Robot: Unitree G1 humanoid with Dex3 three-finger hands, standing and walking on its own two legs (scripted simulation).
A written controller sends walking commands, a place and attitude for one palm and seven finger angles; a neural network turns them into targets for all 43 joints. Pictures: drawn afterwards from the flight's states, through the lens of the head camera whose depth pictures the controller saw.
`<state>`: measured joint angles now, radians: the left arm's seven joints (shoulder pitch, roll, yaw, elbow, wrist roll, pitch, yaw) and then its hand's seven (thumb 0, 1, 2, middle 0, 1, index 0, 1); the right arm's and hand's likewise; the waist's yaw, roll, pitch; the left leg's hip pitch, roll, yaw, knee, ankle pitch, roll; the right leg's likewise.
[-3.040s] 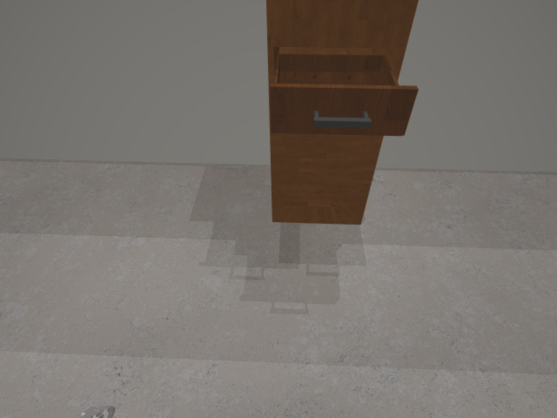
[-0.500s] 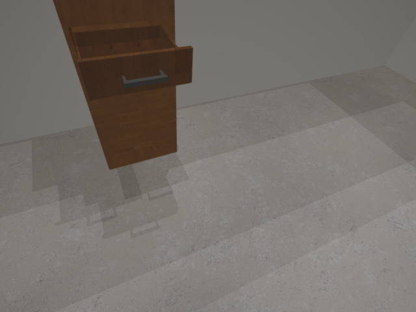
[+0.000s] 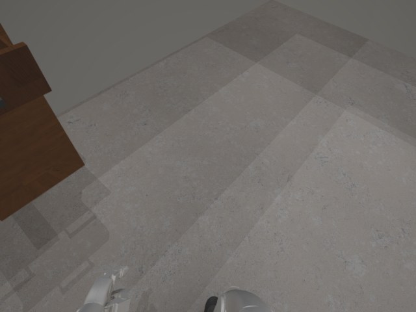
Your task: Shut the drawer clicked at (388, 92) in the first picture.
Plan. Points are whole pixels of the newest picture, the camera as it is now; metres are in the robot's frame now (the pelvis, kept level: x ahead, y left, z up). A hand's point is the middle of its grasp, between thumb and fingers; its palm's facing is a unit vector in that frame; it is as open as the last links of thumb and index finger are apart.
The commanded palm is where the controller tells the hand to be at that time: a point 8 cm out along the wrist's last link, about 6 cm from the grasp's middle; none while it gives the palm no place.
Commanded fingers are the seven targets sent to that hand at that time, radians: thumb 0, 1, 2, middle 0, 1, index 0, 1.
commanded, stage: walk to a spot facing it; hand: left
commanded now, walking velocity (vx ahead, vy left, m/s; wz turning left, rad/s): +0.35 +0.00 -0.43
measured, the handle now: out of the picture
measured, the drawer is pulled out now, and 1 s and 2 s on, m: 0.27 0.27 0.27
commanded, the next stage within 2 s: turn to face it in 0.80 s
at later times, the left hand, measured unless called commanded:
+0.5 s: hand (90, 292) +0.18 +0.24 -0.15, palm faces -0.05 -0.98 -0.19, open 7.3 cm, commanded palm none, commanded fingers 0.00 0.90 0.90 -0.20 -0.30 -0.20 -0.30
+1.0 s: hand (169, 170) +0.48 +0.10 -0.13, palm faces -0.49 -0.83 -0.27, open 7.3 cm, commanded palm none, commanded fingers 0.00 0.90 0.90 -0.20 -0.30 -0.20 -0.30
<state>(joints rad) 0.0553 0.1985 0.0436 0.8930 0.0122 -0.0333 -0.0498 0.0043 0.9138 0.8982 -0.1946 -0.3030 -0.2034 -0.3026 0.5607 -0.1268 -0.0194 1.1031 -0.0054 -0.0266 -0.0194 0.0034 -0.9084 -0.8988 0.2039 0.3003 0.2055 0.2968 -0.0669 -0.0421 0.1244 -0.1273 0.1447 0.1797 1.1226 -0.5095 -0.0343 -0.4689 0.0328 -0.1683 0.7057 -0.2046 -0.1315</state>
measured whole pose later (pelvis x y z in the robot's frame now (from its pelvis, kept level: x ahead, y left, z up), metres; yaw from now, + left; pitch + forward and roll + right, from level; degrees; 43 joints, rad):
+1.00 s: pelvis +0.26 -0.01 +0.01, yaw -29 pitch +0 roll +0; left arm 0.10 0.20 0.07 0.90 0.02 -0.01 -0.01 0.00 0.91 0.90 -0.19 -0.30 -0.20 -0.30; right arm 0.33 -0.23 -0.08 1.01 -0.02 0.04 -0.02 0.00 -0.92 -0.90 0.20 0.30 0.20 0.30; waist -0.06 0.05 0.11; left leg -0.33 0.18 0.17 1.02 -0.55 -0.06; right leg -0.39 -0.03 -0.14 0.70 -0.31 -0.06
